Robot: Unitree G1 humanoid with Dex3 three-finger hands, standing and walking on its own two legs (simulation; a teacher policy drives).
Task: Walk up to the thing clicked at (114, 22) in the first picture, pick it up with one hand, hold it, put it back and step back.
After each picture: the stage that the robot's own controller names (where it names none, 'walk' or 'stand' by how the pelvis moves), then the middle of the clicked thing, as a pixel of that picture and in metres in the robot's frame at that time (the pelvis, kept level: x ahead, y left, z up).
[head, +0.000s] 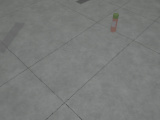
stand; (114, 23) +1.72 -0.40 -0.65
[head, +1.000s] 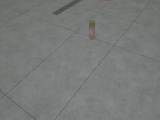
walk; (92, 30) +1.60 +0.01 -0.63
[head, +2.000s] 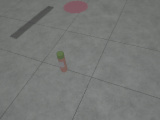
walk; (62, 62) +1.01 +0.30 -0.65
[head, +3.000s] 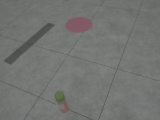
walk; (62, 102) +0.61 +0.26 -0.65
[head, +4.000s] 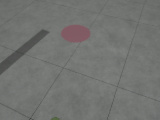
stand; out of the picture +0.41 +0.21 -0.64
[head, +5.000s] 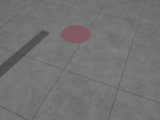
stand; out of the picture +0.38 +0.21 -0.66
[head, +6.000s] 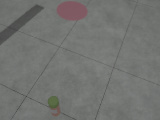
walk; (54, 107) +0.45 +0.17 -0.63
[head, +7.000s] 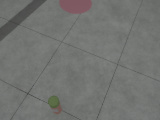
stand; (55, 105) +0.40 +0.19 -0.63
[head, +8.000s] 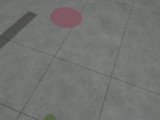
walk; out of the picture +0.32 +0.19 -0.64
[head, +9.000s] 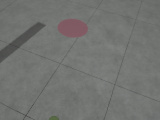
walk; out of the picture +0.38 +0.17 -0.63
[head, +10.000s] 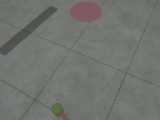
walk; (59, 113) +0.38 +0.22 -0.62
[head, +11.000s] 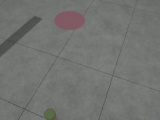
stand; (52, 119) +0.40 +0.22 -0.62
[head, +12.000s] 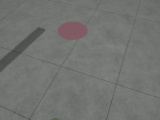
stand; out of the picture +0.38 +0.21 -0.64
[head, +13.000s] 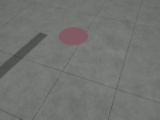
stand; out of the picture +0.38 +0.20 -0.66
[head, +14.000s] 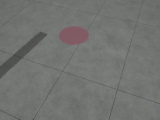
stand; out of the picture +0.36 +0.21 -0.66
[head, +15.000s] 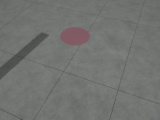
stand; out of the picture +0.37 +0.20 -0.66
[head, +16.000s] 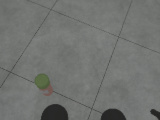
go down; (45, 86) +0.41 +0.21 -0.43
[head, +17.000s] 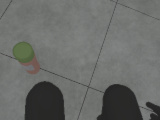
go down; (28, 60) +0.43 +0.25 -0.26
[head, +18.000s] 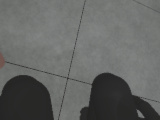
close in; out of the picture +0.41 +0.29 -0.18
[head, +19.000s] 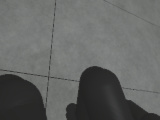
close; out of the picture +0.40 +0.30 -0.15
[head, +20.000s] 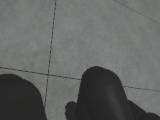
lift; out of the picture +0.38 +0.30 -0.16
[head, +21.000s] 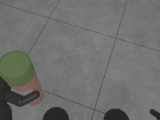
lift; (26, 84) +0.32 +0.19 +0.02
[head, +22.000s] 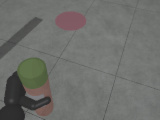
hold; (39, 91) +0.31 +0.16 +0.04
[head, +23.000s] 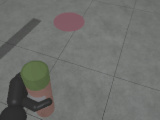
hold; (41, 93) +0.31 +0.16 +0.02
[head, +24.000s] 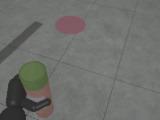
hold; (39, 93) +0.31 +0.16 +0.02
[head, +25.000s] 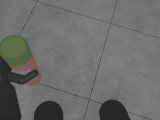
crouch; (25, 65) +0.40 +0.20 -0.05
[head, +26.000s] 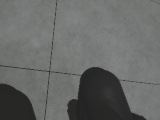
lower; out of the picture +0.42 +0.30 -0.17
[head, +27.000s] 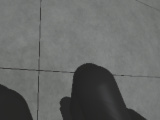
lower; out of the picture +0.42 +0.31 -0.16
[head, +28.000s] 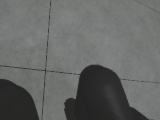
lower; out of the picture +0.41 +0.31 -0.16
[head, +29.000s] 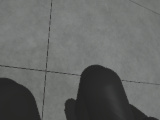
lower; out of the picture +0.40 +0.31 -0.16
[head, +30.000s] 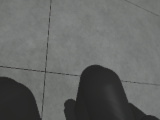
rest; out of the picture +0.39 +0.31 -0.16
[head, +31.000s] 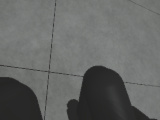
open; out of the picture +0.40 +0.30 -0.16
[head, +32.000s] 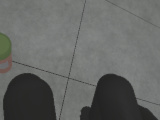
stand; (0, 56) +0.40 +0.28 -0.19
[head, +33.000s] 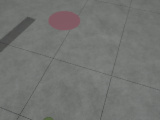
stand; out of the picture +0.35 +0.20 -0.56
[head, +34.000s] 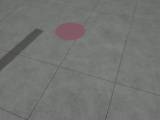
stand; out of the picture +0.38 +0.21 -0.60
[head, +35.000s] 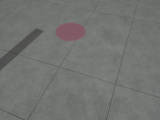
stand; out of the picture +0.37 +0.20 -0.60
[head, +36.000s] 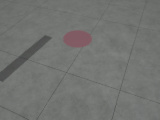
stand; out of the picture +0.39 +0.18 -0.65
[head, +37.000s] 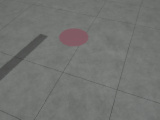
stand; out of the picture +0.36 +0.19 -0.66
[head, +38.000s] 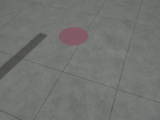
stand; out of the picture +0.35 +0.20 -0.66
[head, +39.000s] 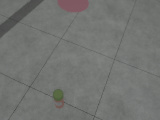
walk; (58, 99) +0.46 +0.14 -0.65
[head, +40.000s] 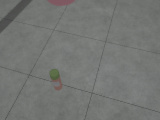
walk; (56, 80) +0.63 +0.23 -0.62
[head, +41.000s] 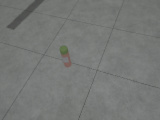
walk; (65, 57) +0.92 +0.24 -0.64
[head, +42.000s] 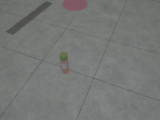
stand; (64, 63) +0.96 +0.19 -0.65
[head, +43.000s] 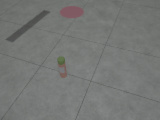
stand; (62, 67) +1.00 +0.22 -0.66
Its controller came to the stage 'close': yes
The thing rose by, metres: 0.66
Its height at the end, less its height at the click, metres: +0.00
